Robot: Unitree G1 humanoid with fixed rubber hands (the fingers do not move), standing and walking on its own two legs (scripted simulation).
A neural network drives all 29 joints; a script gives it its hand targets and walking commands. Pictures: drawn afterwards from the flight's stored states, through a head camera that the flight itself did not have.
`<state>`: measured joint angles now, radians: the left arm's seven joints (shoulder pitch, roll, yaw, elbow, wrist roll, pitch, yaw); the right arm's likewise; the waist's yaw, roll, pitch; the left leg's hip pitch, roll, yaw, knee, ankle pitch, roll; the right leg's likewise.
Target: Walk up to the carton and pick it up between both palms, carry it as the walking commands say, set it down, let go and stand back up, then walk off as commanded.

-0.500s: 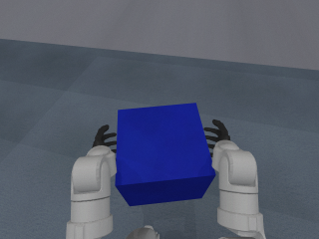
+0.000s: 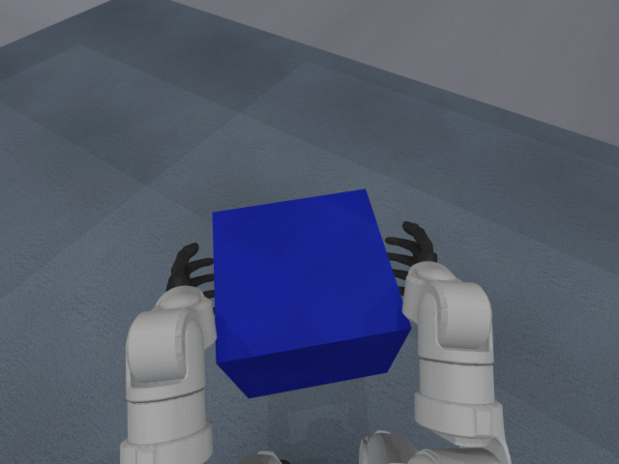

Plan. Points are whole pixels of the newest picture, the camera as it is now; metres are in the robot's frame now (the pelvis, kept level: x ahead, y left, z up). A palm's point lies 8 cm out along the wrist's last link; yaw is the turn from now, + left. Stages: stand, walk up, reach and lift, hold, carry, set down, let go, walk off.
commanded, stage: carry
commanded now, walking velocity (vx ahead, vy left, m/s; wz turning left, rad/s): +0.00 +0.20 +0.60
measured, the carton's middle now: (305, 297) +0.33 +0.02 -0.01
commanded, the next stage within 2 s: none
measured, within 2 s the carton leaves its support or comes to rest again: neither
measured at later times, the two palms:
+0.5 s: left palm (34, 377) +0.19 +0.29 +0.09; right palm (313, 312) +0.26 +0.01 +0.11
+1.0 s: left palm out of the picture +0.14 +0.29 +0.10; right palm (310, 365) +0.20 +0.01 +0.11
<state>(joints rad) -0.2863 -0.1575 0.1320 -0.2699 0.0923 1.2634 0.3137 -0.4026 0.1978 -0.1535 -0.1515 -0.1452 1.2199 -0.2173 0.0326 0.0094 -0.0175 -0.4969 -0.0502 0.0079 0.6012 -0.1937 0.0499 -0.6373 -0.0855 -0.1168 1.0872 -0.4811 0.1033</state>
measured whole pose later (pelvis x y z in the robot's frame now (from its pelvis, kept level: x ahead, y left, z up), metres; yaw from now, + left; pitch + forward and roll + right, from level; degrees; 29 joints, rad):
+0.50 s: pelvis -0.06 +0.09 +0.01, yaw +11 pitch +3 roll +2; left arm -0.30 -0.16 0.17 -0.17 0.18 1.24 0.21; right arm -0.41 0.20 -0.14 -0.09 -0.12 1.22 -0.29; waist -0.04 -0.04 -0.09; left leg -0.37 0.03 0.08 0.54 -0.22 -0.02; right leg -0.46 -0.17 -0.12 0.77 -0.47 0.08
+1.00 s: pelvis -0.11 +0.10 +0.01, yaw +11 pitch +2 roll +0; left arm -0.31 -0.16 0.13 -0.10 0.15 1.27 0.25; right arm -0.38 0.19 -0.18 -0.08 -0.13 1.25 -0.27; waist -0.03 0.01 -0.11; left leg -0.38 0.02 0.08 0.49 -0.14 0.01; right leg -0.37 -0.08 -0.14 0.54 -0.20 0.00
